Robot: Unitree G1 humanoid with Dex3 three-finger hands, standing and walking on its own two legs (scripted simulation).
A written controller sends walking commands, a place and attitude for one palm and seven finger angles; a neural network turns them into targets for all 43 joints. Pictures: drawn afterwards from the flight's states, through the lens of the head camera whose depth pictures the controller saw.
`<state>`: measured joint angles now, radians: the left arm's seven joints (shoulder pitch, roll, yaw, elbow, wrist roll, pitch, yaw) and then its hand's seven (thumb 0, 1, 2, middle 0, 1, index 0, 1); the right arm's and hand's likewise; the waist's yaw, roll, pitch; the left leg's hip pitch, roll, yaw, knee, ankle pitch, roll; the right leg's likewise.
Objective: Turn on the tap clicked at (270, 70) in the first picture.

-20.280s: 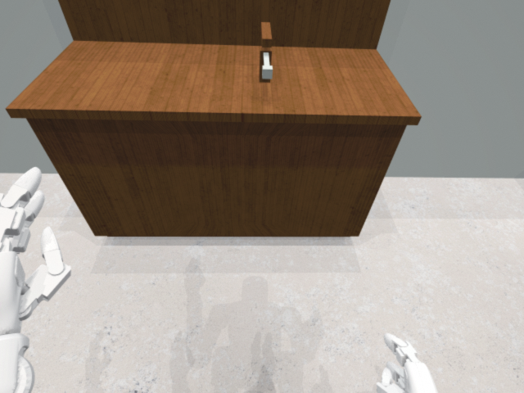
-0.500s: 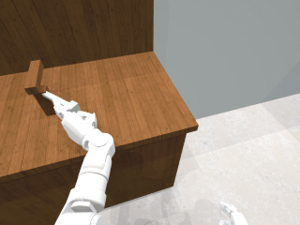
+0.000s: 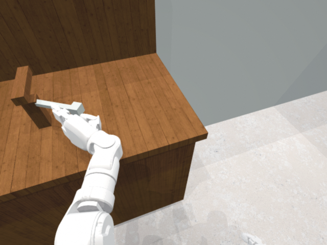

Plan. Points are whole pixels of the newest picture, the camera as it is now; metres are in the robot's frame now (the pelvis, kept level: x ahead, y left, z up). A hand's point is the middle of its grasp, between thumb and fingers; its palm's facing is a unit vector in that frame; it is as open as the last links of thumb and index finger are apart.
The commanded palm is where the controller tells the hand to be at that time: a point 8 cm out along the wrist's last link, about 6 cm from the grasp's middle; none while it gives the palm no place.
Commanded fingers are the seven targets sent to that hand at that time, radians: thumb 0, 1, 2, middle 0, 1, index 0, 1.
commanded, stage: push the lever round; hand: left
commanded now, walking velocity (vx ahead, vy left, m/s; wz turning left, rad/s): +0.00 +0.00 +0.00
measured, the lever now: (76, 109) +0.44 +0.24 +0.10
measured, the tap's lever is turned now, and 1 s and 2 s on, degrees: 57 79 79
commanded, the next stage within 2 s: lift the hand up off the lever in 0.14 s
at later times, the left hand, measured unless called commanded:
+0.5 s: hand (96, 111) +0.44 +0.19 +0.09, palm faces +0.82 -0.57 -0.11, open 7.9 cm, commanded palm +0.37 +0.21 +0.10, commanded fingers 0.00 0.90 0.90 -0.15 -0.15 -0.15 -0.15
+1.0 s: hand (93, 110) +0.43 +0.19 +0.11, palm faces +0.81 -0.58 -0.10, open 7.8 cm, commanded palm +0.36 +0.21 +0.12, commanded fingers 0.00 0.90 0.90 -0.15 -0.15 -0.15 -0.15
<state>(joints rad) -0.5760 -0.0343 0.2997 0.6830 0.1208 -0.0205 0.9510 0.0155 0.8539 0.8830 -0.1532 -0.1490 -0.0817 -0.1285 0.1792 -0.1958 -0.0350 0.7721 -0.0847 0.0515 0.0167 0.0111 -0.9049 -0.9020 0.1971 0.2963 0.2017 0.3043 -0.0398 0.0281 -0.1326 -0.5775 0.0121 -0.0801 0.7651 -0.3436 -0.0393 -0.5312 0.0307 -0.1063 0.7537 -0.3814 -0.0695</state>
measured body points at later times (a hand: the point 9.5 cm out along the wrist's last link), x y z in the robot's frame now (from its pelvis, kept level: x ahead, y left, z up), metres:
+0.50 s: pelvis +0.01 +0.01 +0.00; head +0.04 +0.00 +0.45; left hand +0.39 +0.22 +0.10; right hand +0.08 -0.24 -0.13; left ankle +0.02 +0.15 -0.71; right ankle +0.00 -0.07 -0.71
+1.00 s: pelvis +0.01 +0.01 +0.01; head +0.03 +0.00 +0.46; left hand +0.38 +0.22 +0.12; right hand +0.16 -0.22 -0.11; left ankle +0.02 +0.15 -0.71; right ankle +0.00 -0.07 -0.71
